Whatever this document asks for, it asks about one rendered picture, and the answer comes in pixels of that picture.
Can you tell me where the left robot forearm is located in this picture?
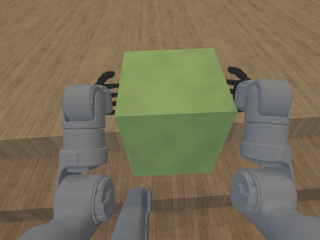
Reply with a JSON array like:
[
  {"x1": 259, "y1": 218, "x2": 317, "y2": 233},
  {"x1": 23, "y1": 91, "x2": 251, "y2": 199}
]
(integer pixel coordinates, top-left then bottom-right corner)
[{"x1": 53, "y1": 84, "x2": 113, "y2": 213}]

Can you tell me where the robot right hand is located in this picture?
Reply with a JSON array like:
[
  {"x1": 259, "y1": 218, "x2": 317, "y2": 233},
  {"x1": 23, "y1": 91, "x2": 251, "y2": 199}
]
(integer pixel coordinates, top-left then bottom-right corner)
[{"x1": 226, "y1": 67, "x2": 251, "y2": 113}]

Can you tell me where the right robot forearm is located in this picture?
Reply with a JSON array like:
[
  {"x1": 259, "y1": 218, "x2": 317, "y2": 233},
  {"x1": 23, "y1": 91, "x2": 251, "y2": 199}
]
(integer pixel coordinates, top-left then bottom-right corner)
[{"x1": 234, "y1": 78, "x2": 298, "y2": 205}]

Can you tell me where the left robot thigh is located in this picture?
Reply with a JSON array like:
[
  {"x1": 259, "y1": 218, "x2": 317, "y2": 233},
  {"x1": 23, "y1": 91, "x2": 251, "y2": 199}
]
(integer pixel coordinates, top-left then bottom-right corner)
[{"x1": 110, "y1": 187, "x2": 152, "y2": 240}]

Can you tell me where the robot left upper arm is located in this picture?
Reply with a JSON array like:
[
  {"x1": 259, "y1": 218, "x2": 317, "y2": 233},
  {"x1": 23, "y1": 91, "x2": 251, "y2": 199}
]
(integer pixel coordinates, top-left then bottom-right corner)
[{"x1": 17, "y1": 174, "x2": 116, "y2": 240}]

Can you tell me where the robot right upper arm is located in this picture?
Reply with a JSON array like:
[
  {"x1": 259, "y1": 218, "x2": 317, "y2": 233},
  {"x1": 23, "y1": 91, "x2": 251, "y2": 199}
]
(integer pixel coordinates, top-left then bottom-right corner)
[{"x1": 230, "y1": 168, "x2": 320, "y2": 240}]

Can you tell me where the carton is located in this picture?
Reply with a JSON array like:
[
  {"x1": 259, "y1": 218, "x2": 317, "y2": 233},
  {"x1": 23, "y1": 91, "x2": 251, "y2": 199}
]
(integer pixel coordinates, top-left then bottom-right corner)
[{"x1": 114, "y1": 48, "x2": 238, "y2": 177}]

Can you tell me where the robot left hand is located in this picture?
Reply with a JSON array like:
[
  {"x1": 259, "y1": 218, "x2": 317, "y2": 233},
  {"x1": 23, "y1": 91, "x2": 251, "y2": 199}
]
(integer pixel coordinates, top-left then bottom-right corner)
[{"x1": 95, "y1": 71, "x2": 119, "y2": 115}]

